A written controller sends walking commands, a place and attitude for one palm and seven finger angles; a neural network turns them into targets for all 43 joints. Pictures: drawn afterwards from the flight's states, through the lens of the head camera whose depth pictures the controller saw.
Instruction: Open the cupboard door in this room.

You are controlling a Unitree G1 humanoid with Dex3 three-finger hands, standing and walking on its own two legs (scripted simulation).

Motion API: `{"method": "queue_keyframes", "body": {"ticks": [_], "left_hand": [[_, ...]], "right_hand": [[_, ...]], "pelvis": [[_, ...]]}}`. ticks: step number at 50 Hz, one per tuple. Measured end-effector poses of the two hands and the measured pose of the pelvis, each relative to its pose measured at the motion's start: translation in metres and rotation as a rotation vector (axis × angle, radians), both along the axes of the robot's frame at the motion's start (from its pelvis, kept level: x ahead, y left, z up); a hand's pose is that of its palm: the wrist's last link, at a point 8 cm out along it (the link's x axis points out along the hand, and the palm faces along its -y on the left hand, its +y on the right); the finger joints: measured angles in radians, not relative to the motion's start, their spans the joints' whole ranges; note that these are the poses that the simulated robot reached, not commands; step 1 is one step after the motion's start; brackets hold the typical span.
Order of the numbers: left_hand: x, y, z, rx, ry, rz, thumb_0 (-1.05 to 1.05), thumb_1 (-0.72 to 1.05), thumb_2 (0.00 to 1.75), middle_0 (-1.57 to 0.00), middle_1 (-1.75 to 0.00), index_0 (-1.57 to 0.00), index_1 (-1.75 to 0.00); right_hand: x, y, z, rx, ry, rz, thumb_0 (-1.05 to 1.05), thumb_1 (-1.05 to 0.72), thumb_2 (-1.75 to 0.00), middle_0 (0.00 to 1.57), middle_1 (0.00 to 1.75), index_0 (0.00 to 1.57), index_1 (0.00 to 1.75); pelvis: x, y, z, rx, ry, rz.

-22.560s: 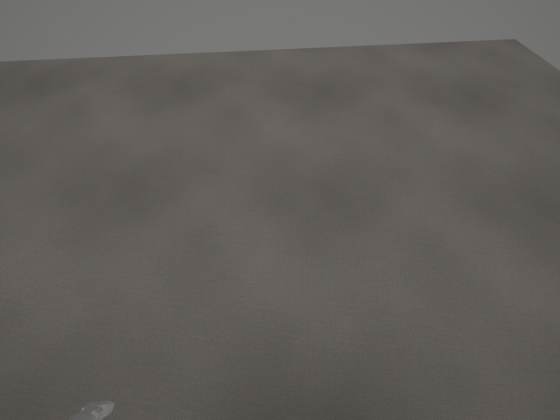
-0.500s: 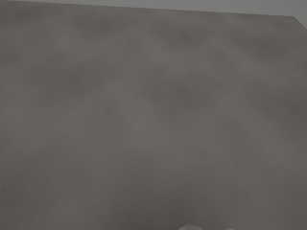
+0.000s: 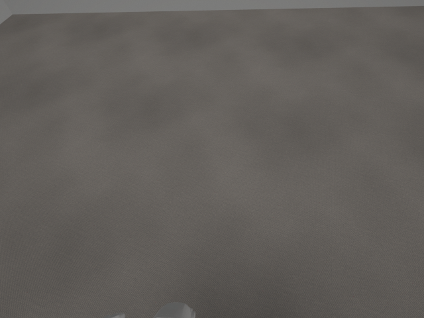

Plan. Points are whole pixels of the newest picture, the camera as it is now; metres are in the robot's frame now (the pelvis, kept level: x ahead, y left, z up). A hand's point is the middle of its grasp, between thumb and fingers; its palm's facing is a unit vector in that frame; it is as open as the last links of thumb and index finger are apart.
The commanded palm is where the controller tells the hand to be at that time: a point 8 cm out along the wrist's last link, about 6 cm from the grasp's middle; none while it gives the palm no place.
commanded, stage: turn or walk to find it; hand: left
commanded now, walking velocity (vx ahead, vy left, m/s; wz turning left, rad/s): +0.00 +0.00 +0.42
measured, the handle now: out of the picture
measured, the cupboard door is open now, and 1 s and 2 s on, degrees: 0 0 0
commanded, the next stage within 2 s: stand and wait in 0.08 s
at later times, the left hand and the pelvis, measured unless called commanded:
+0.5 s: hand out of the picture -0.01 +0.24 -0.18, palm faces +0.05 -0.98 -0.20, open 7.4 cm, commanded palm none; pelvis -0.01 +0.05 +0.00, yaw -3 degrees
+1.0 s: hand out of the picture +0.11 +0.22 -0.17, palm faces -0.25 -0.94 -0.24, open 7.4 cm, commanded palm none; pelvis -0.03 +0.04 -0.01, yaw -18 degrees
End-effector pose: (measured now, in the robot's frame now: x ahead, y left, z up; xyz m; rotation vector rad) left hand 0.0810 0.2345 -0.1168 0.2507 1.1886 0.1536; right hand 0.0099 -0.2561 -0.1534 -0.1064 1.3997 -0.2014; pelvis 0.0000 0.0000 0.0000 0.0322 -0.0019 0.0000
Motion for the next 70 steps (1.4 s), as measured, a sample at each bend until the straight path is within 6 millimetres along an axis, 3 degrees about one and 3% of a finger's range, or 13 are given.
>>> {"method": "queue_keyframes", "body": {"ticks": [6,13,17,21,26,33,37,42,48,53,59,65,70], "left_hand": [[-0.050,0.017,-0.012,-0.022,0.077,0.102,0.00,0.90,0.89,-0.20,-0.30,-0.20,-0.30],[-0.109,0.052,-0.040,-0.052,0.206,0.200,0.00,0.90,0.89,-0.20,-0.30,-0.20,-0.30],[-0.125,0.057,-0.038,-0.069,0.279,0.200,0.00,0.91,0.89,-0.20,-0.30,-0.20,-0.30],[-0.120,0.057,-0.033,-0.081,0.287,0.174,0.00,0.91,0.90,-0.20,-0.30,-0.19,-0.30],[-0.092,0.051,-0.030,-0.070,0.240,0.108,0.00,0.91,0.90,-0.20,-0.30,-0.19,-0.30],[-0.034,0.033,-0.028,-0.010,0.097,-0.019,0.00,0.91,0.89,-0.20,-0.30,-0.20,-0.30],[-0.016,0.025,-0.020,-0.002,0.057,-0.061,0.00,0.91,0.89,-0.20,-0.30,-0.20,-0.30],[0.003,0.021,-0.014,-0.006,0.050,-0.142,0.00,0.90,0.89,-0.20,-0.30,-0.20,-0.30],[0.026,0.030,-0.018,-0.024,0.028,-0.224,0.00,0.90,0.89,-0.20,-0.30,-0.20,-0.30],[0.047,0.044,-0.030,-0.049,0.013,-0.272,0.00,0.90,0.89,-0.20,-0.30,-0.20,-0.30],[0.066,0.046,-0.019,-0.058,0.017,-0.353,0.00,0.91,0.89,-0.20,-0.30,-0.20,-0.30],[0.075,0.029,-0.014,-0.054,0.029,-0.428,0.00,0.91,0.90,-0.20,-0.30,-0.19,-0.30],[0.082,-0.009,-0.013,-0.045,0.026,-0.523,0.01,0.91,0.90,-0.19,-0.30,-0.19,-0.30]], "right_hand": [[0.033,0.011,0.007,-0.022,-0.016,0.102,0.01,-0.91,-0.90,0.20,0.30,0.20,0.30],[0.088,0.053,0.018,-0.072,-0.164,0.207,0.01,-0.91,-0.90,0.20,0.30,0.20,0.30],[0.102,0.077,0.028,-0.063,-0.233,0.203,0.01,-0.91,-0.90,0.20,0.30,0.20,0.30],[0.101,0.089,0.028,-0.033,-0.258,0.166,0.01,-0.91,-0.90,0.20,0.30,0.20,0.30],[0.077,0.080,0.017,-0.008,-0.241,0.079,0.00,-0.91,-0.90,0.20,0.30,0.21,0.30],[0.021,0.030,-0.012,-0.029,-0.159,-0.057,0.00,-0.91,-0.90,0.20,0.30,0.21,0.30],[-0.007,0.011,-0.005,-0.065,-0.102,-0.095,0.01,-0.91,-0.90,0.20,0.30,0.20,0.30],[-0.029,0.003,0.012,-0.098,-0.111,-0.139,0.01,-0.91,-0.90,0.20,0.30,0.20,0.30],[-0.044,0.016,0.023,-0.132,-0.142,-0.189,0.01,-0.91,-0.90,0.20,0.30,0.20,0.30],[-0.060,0.044,0.027,-0.163,-0.176,-0.234,0.01,-0.91,-0.90,0.20,0.30,0.20,0.30],[-0.095,0.078,0.035,-0.138,-0.139,-0.313,0.01,-0.91,-0.90,0.20,0.30,0.20,0.30],[-0.128,0.097,0.029,-0.100,-0.111,-0.417,0.01,-0.91,-0.90,0.20,0.30,0.20,0.30],[-0.167,0.101,0.015,-0.060,-0.077,-0.517,0.01,-0.90,-0.90,0.20,0.30,0.21,0.30]], "pelvis": [[-0.003,0.010,-0.001,-0.003,0.005,0.056],[-0.004,0.038,-0.011,-0.028,-0.005,0.055],[-0.003,0.046,-0.004,-0.033,-0.019,0.023],[-0.005,0.050,-0.001,-0.042,-0.024,-0.013],[-0.009,0.045,-0.003,-0.040,-0.028,-0.066],[-0.015,0.023,-0.020,-0.037,-0.035,-0.132],[-0.022,0.020,-0.014,-0.031,-0.025,-0.170],[-0.028,0.021,-0.005,-0.019,-0.008,-0.224],[-0.031,0.036,-0.005,-0.025,0.002,-0.289],[-0.033,0.058,-0.011,-0.034,-0.001,-0.340],[-0.034,0.071,0.001,-0.058,0.000,-0.415],[-0.038,0.070,0.003,-0.057,0.004,-0.486],[-0.050,0.059,-0.002,-0.043,0.004,-0.550]]}}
